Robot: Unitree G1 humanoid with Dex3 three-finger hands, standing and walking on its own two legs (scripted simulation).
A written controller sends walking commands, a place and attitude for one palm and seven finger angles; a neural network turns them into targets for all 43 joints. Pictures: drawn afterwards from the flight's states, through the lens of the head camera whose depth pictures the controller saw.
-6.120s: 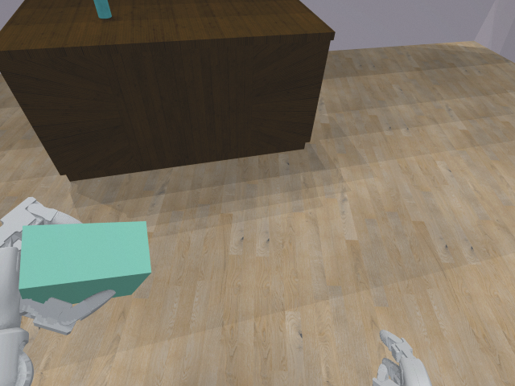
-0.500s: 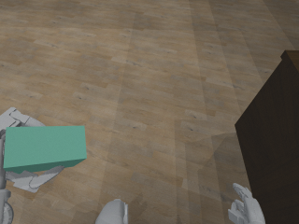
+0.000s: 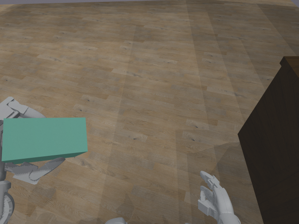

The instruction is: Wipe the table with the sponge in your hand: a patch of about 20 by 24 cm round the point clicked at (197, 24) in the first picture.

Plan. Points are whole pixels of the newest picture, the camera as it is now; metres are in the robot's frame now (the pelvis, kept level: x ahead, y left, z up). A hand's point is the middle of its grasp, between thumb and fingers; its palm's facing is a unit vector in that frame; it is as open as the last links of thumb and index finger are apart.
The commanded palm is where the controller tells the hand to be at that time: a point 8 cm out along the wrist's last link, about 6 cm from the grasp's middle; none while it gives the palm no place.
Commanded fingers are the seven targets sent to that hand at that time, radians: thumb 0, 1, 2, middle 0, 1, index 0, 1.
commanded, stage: turn to face it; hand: left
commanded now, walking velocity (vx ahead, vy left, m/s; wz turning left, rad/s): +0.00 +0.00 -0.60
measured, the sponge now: (57, 140) +0.23 +0.20 +0.18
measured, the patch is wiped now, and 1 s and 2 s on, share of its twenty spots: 0.00 0.00 0.00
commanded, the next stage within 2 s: none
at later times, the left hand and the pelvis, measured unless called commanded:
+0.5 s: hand (72, 152) +0.20 +0.16 +0.19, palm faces +0.15 -0.89 -0.44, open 10.4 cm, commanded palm +0.16 +0.21 +0.20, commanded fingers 0.00 0.10 1.30 -1.20 -1.60 -1.20 -1.60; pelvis -0.07 -0.01 +0.01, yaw -16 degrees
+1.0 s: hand (180, 191) +0.16 -0.03 +0.18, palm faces -0.25 -0.79 -0.55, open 10.4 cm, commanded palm +0.13 +0.07 +0.20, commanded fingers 0.00 0.10 1.30 -1.20 -1.60 -1.20 -1.60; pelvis -0.16 -0.07 +0.01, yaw -35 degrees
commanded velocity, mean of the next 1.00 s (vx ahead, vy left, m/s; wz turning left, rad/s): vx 0.00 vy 0.00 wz -0.60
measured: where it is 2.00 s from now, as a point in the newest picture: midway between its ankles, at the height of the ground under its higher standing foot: outside the picture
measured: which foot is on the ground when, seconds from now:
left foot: down 0.00-0.00, up 0.02-0.48, down 0.50-0.82, up 0.84-1.00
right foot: down 0.00-0.52, up 0.54-0.80, down 0.82-1.00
